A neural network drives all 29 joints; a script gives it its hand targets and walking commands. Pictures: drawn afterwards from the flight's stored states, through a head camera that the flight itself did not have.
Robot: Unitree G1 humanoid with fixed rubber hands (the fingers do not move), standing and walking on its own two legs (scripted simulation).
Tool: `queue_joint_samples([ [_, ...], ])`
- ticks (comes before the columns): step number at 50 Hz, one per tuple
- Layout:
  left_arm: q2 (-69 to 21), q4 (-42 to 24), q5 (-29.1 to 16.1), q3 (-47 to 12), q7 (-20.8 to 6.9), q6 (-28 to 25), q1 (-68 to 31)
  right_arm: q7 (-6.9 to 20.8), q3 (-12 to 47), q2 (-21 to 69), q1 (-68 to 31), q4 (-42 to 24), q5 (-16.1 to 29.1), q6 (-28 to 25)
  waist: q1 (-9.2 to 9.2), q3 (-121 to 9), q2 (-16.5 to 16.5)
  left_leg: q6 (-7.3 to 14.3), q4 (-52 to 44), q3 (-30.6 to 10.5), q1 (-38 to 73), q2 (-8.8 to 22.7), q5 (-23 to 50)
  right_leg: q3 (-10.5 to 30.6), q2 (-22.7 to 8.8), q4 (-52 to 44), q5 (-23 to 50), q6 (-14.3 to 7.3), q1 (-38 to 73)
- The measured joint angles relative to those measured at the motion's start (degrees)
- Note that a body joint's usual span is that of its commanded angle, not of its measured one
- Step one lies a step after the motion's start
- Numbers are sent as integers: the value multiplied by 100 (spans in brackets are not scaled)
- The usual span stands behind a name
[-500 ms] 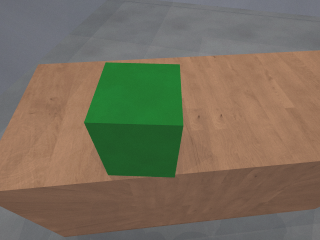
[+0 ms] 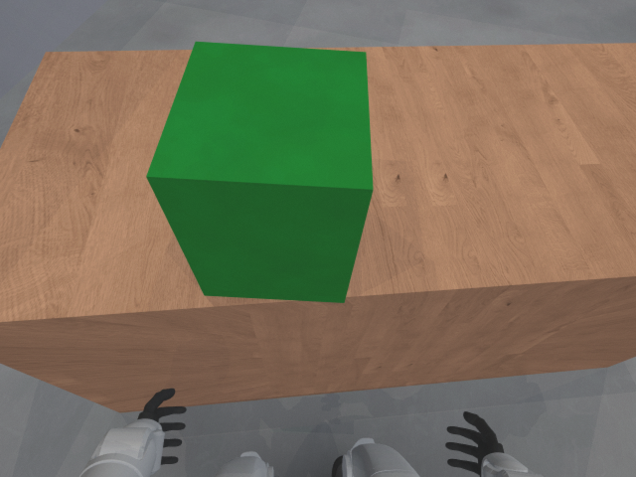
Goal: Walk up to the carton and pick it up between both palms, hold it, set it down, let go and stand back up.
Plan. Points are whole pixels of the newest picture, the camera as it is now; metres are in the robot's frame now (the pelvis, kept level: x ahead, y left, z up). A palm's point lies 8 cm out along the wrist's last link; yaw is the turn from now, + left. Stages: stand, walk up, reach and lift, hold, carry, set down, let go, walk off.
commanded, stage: reach and lift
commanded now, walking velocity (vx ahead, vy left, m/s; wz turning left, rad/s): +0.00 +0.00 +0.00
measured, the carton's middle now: (277, 185) +0.46 +0.05 +0.07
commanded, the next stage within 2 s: none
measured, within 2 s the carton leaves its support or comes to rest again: neither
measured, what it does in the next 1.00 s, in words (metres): stands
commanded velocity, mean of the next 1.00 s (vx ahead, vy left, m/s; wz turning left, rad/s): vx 0.00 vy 0.00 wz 0.00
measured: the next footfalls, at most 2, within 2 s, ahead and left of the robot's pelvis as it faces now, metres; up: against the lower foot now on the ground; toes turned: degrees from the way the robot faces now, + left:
none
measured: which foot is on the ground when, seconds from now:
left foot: down 0.00-1.00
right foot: down 0.00-1.00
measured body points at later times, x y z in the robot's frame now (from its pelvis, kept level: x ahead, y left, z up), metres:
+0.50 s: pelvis +0.00 +0.00 +0.02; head +0.05 +0.01 +0.47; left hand +0.22 +0.22 -0.07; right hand +0.18 -0.21 -0.08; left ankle +0.02 +0.11 -0.71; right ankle +0.05 -0.10 -0.71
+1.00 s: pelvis +0.01 +0.01 +0.03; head +0.03 +0.00 +0.48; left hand +0.19 +0.22 -0.04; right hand +0.15 -0.19 -0.04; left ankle +0.02 +0.12 -0.71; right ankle +0.05 -0.10 -0.71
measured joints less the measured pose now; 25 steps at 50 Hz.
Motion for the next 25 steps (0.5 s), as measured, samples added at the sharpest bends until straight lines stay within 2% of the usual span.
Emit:
queue_joint_samples([
  [4, 14, -345, 556, 155, -462, 318, -597, -431, 387, -61, -770, 242, 601, 86, -46, -355, 107, 0, -1, -164, -240, 70, 51, -167, 71, -285, 146, -17, -70],
  [7, -171, -889, 900, 214, -785, 348, -82, -718, 624, 141, -682, 490, 739, -183, 88, -436, 160, -14, -769, -21, 397, 141, 320, -16, 170, -1118, 514, 5, 539],
  [9, -323, -1184, 933, 214, -882, 310, 412, -775, 742, 234, -364, 525, 677, -339, 196, -487, 218, -27, -1285, 62, 819, 140, 516, 71, 188, -1619, 723, -1, 933],
  [12, -416, -1378, 820, 134, -854, 100, 1026, -678, 758, 296, 238, 263, 433, -514, 308, -446, 295, -16, -1746, 79, 1205, 97, 707, 92, 160, -2016, 873, 1, 1295],
  [16, -252, -1342, 500, -1, -624, -195, 1317, -462, 514, 363, 715, -415, 123, -521, 277, -252, 256, 3, -1753, 21, 1162, 22, 760, 30, 79, -1832, 794, 21, 1192],
  [21, 28, -1435, 137, -98, -404, -370, 905, -346, 364, 306, 660, -1283, 74, -256, 139, -153, 89, -11, -1438, -43, 735, -37, 728, -36, 3, -1387, 657, 3, 734],
  [25, 114, -1597, 108, -111, -466, -452, 510, -433, 546, 205, 508, -1680, 273, -72, 77, -160, 17, -25, -1492, -49, 775, -33, 779, -41, 10, -1464, 719, -6, 784],
])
